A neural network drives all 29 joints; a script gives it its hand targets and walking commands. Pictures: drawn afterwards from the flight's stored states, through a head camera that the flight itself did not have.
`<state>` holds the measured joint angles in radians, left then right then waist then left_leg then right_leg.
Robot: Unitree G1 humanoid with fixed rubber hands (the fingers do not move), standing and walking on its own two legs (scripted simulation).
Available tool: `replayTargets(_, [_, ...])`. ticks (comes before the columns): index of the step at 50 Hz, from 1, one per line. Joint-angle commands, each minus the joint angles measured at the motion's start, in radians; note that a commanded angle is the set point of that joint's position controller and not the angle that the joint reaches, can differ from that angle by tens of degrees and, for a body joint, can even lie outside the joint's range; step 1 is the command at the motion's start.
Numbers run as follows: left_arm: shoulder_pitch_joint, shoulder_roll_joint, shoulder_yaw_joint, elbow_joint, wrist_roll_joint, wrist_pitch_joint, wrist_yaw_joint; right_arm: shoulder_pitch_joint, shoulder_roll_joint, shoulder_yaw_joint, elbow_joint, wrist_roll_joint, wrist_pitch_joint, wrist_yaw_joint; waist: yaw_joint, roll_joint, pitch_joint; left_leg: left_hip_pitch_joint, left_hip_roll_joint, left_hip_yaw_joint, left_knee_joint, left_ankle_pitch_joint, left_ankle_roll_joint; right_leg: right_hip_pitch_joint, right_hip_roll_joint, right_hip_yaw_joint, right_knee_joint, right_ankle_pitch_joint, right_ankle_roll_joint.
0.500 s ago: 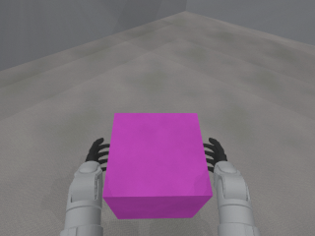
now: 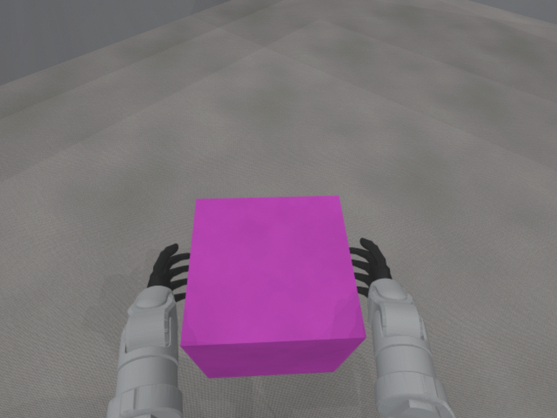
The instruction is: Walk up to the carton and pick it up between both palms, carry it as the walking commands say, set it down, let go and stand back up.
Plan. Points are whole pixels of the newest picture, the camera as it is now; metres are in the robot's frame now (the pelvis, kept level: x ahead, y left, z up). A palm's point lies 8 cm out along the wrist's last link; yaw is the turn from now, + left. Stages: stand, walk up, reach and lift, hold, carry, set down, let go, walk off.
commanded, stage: set down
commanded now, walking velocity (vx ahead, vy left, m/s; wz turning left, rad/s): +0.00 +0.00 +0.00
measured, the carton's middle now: (270, 291) +0.34 +0.03 -0.10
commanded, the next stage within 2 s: none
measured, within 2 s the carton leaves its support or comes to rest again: neither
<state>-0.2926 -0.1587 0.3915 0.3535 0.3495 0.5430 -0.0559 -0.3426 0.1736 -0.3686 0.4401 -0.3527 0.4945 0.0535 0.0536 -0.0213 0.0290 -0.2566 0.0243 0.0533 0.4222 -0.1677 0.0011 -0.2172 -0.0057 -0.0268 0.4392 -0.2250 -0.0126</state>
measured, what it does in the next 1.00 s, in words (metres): lowers itself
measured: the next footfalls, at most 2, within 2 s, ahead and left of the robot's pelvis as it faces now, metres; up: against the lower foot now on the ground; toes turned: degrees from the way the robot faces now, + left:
none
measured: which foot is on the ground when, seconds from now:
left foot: down 0.00-1.00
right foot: down 0.00-1.00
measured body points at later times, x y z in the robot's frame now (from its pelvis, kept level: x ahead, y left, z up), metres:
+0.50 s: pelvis -0.03 +0.00 -0.05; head +0.12 +0.02 +0.38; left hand +0.32 +0.20 -0.11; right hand +0.35 -0.13 -0.10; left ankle +0.03 +0.12 -0.74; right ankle +0.00 -0.11 -0.74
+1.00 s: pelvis -0.06 +0.01 -0.12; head +0.16 +0.03 +0.27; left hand +0.35 +0.21 -0.20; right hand +0.38 -0.13 -0.20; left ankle +0.03 +0.12 -0.74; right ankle +0.00 -0.11 -0.74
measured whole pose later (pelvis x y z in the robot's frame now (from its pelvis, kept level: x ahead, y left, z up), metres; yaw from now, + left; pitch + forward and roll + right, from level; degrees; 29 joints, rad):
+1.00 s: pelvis -0.06 +0.01 -0.12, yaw -1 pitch +36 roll -1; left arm -0.67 -0.08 0.48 0.44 0.28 0.40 -0.06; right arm -0.69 0.12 -0.47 0.48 -0.27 0.36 0.04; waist 0.05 -0.03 -0.15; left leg -1.44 0.05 0.04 1.15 -0.33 0.02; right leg -1.40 0.00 -0.02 1.17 -0.39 0.00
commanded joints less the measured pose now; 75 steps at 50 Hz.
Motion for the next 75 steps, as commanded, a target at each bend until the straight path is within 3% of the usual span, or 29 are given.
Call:
replayTargets(1, [-0.469,-0.732,-0.481,0.025,-0.197,-0.08,-0.233,-0.451,0.769,0.465,0.047,0.187,-0.069,0.239,0.016,0.027,-0.334,0.149,-0.109,-0.088,0.037,0.234,0.003,-0.076,0.09,0.09,-0.022,0.177,-0.042])
replayTargets(13, [-0.528,-0.734,-0.536,0.034,-0.213,-0.205,-0.241,-0.481,0.784,0.513,0.065,0.188,-0.193,0.22,0.009,0.018,-0.585,-0.048,-0.118,-0.091,0.208,0.32,0.01,-0.269,0.112,0.088,0.153,0.275,-0.03])
replayTargets(29, [-0.743,-0.754,-0.482,0.114,-0.193,-0.184,-0.312,-0.713,0.838,0.491,0.086,0.195,-0.171,0.257,0.01,0.019,-0.752,-0.365,-0.125,-0.07,0.405,0.083,0.025,-0.556,0.13,0.069,0.358,0.063,-0.018])
replayTargets(35, [-0.809,-0.765,-0.47,0.129,-0.201,-0.168,-0.325,-0.779,0.846,0.476,0.09,0.206,-0.151,0.272,0.007,0.022,-0.819,-0.448,-0.127,-0.069,0.491,0.056,0.023,-0.67,0.138,0.059,0.446,0.025,-0.017])
replayTargets(51, [-0.949,-0.794,-0.524,0.143,-0.264,-0.169,-0.292,-0.913,0.838,0.5,0.114,0.258,-0.147,0.277,0.014,0.024,-1.041,-0.581,-0.132,-0.079,0.695,0.105,0.009,-0.967,0.168,0.034,0.652,0.012,-0.009])
replayTargets(75, [-1.149,-0.703,-0.493,0.222,-0.306,-0.195,-0.271,-1.1,0.811,0.465,0.169,0.294,-0.158,0.208,0.016,0.009,-1.2,-0.898,-0.144,-0.042,0.957,0.057,0.009,-1.226,0.177,-0.001,0.912,-0.024,0.018])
